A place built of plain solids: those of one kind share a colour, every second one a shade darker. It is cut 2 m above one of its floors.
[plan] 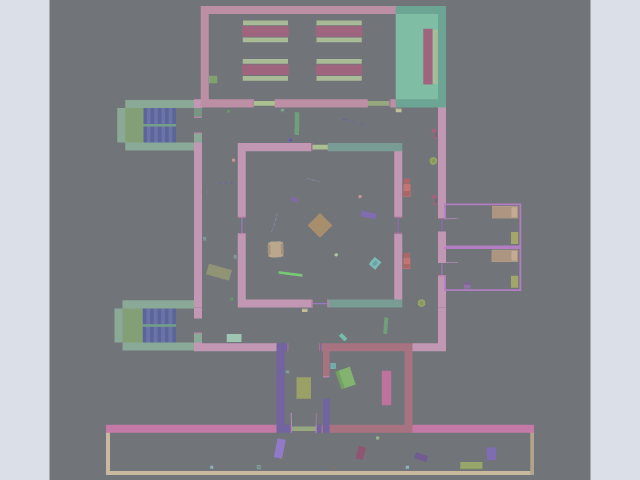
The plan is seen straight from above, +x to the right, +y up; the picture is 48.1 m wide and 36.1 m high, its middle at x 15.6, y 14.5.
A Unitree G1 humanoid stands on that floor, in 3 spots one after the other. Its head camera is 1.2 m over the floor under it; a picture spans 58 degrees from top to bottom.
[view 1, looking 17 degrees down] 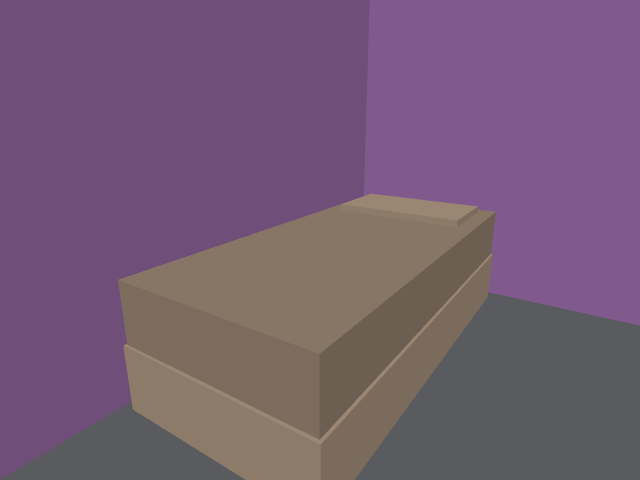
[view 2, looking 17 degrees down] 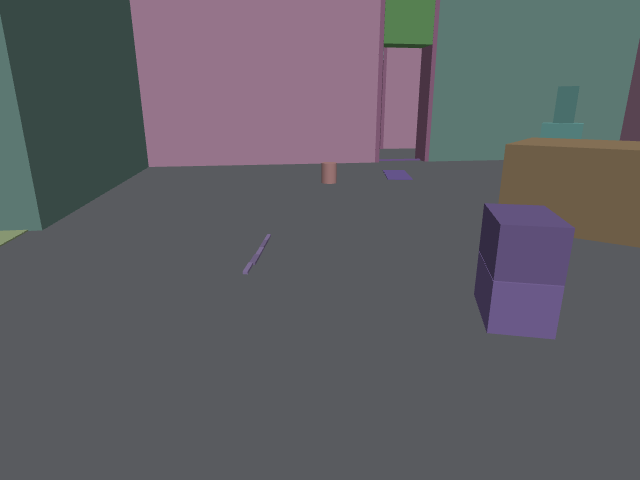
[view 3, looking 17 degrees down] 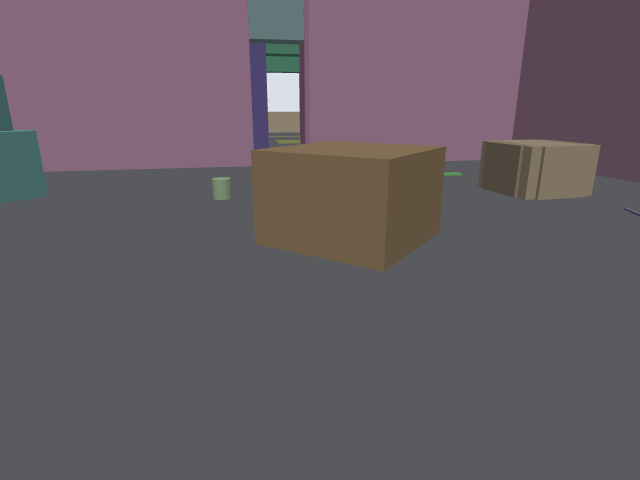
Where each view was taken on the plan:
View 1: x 27.71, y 15.56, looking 34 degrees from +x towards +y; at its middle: bed_single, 2.13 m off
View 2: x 11.53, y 19.05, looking -9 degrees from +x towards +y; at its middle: ground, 4.10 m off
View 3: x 16.73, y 19.45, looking -102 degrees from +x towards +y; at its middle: block_well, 3.57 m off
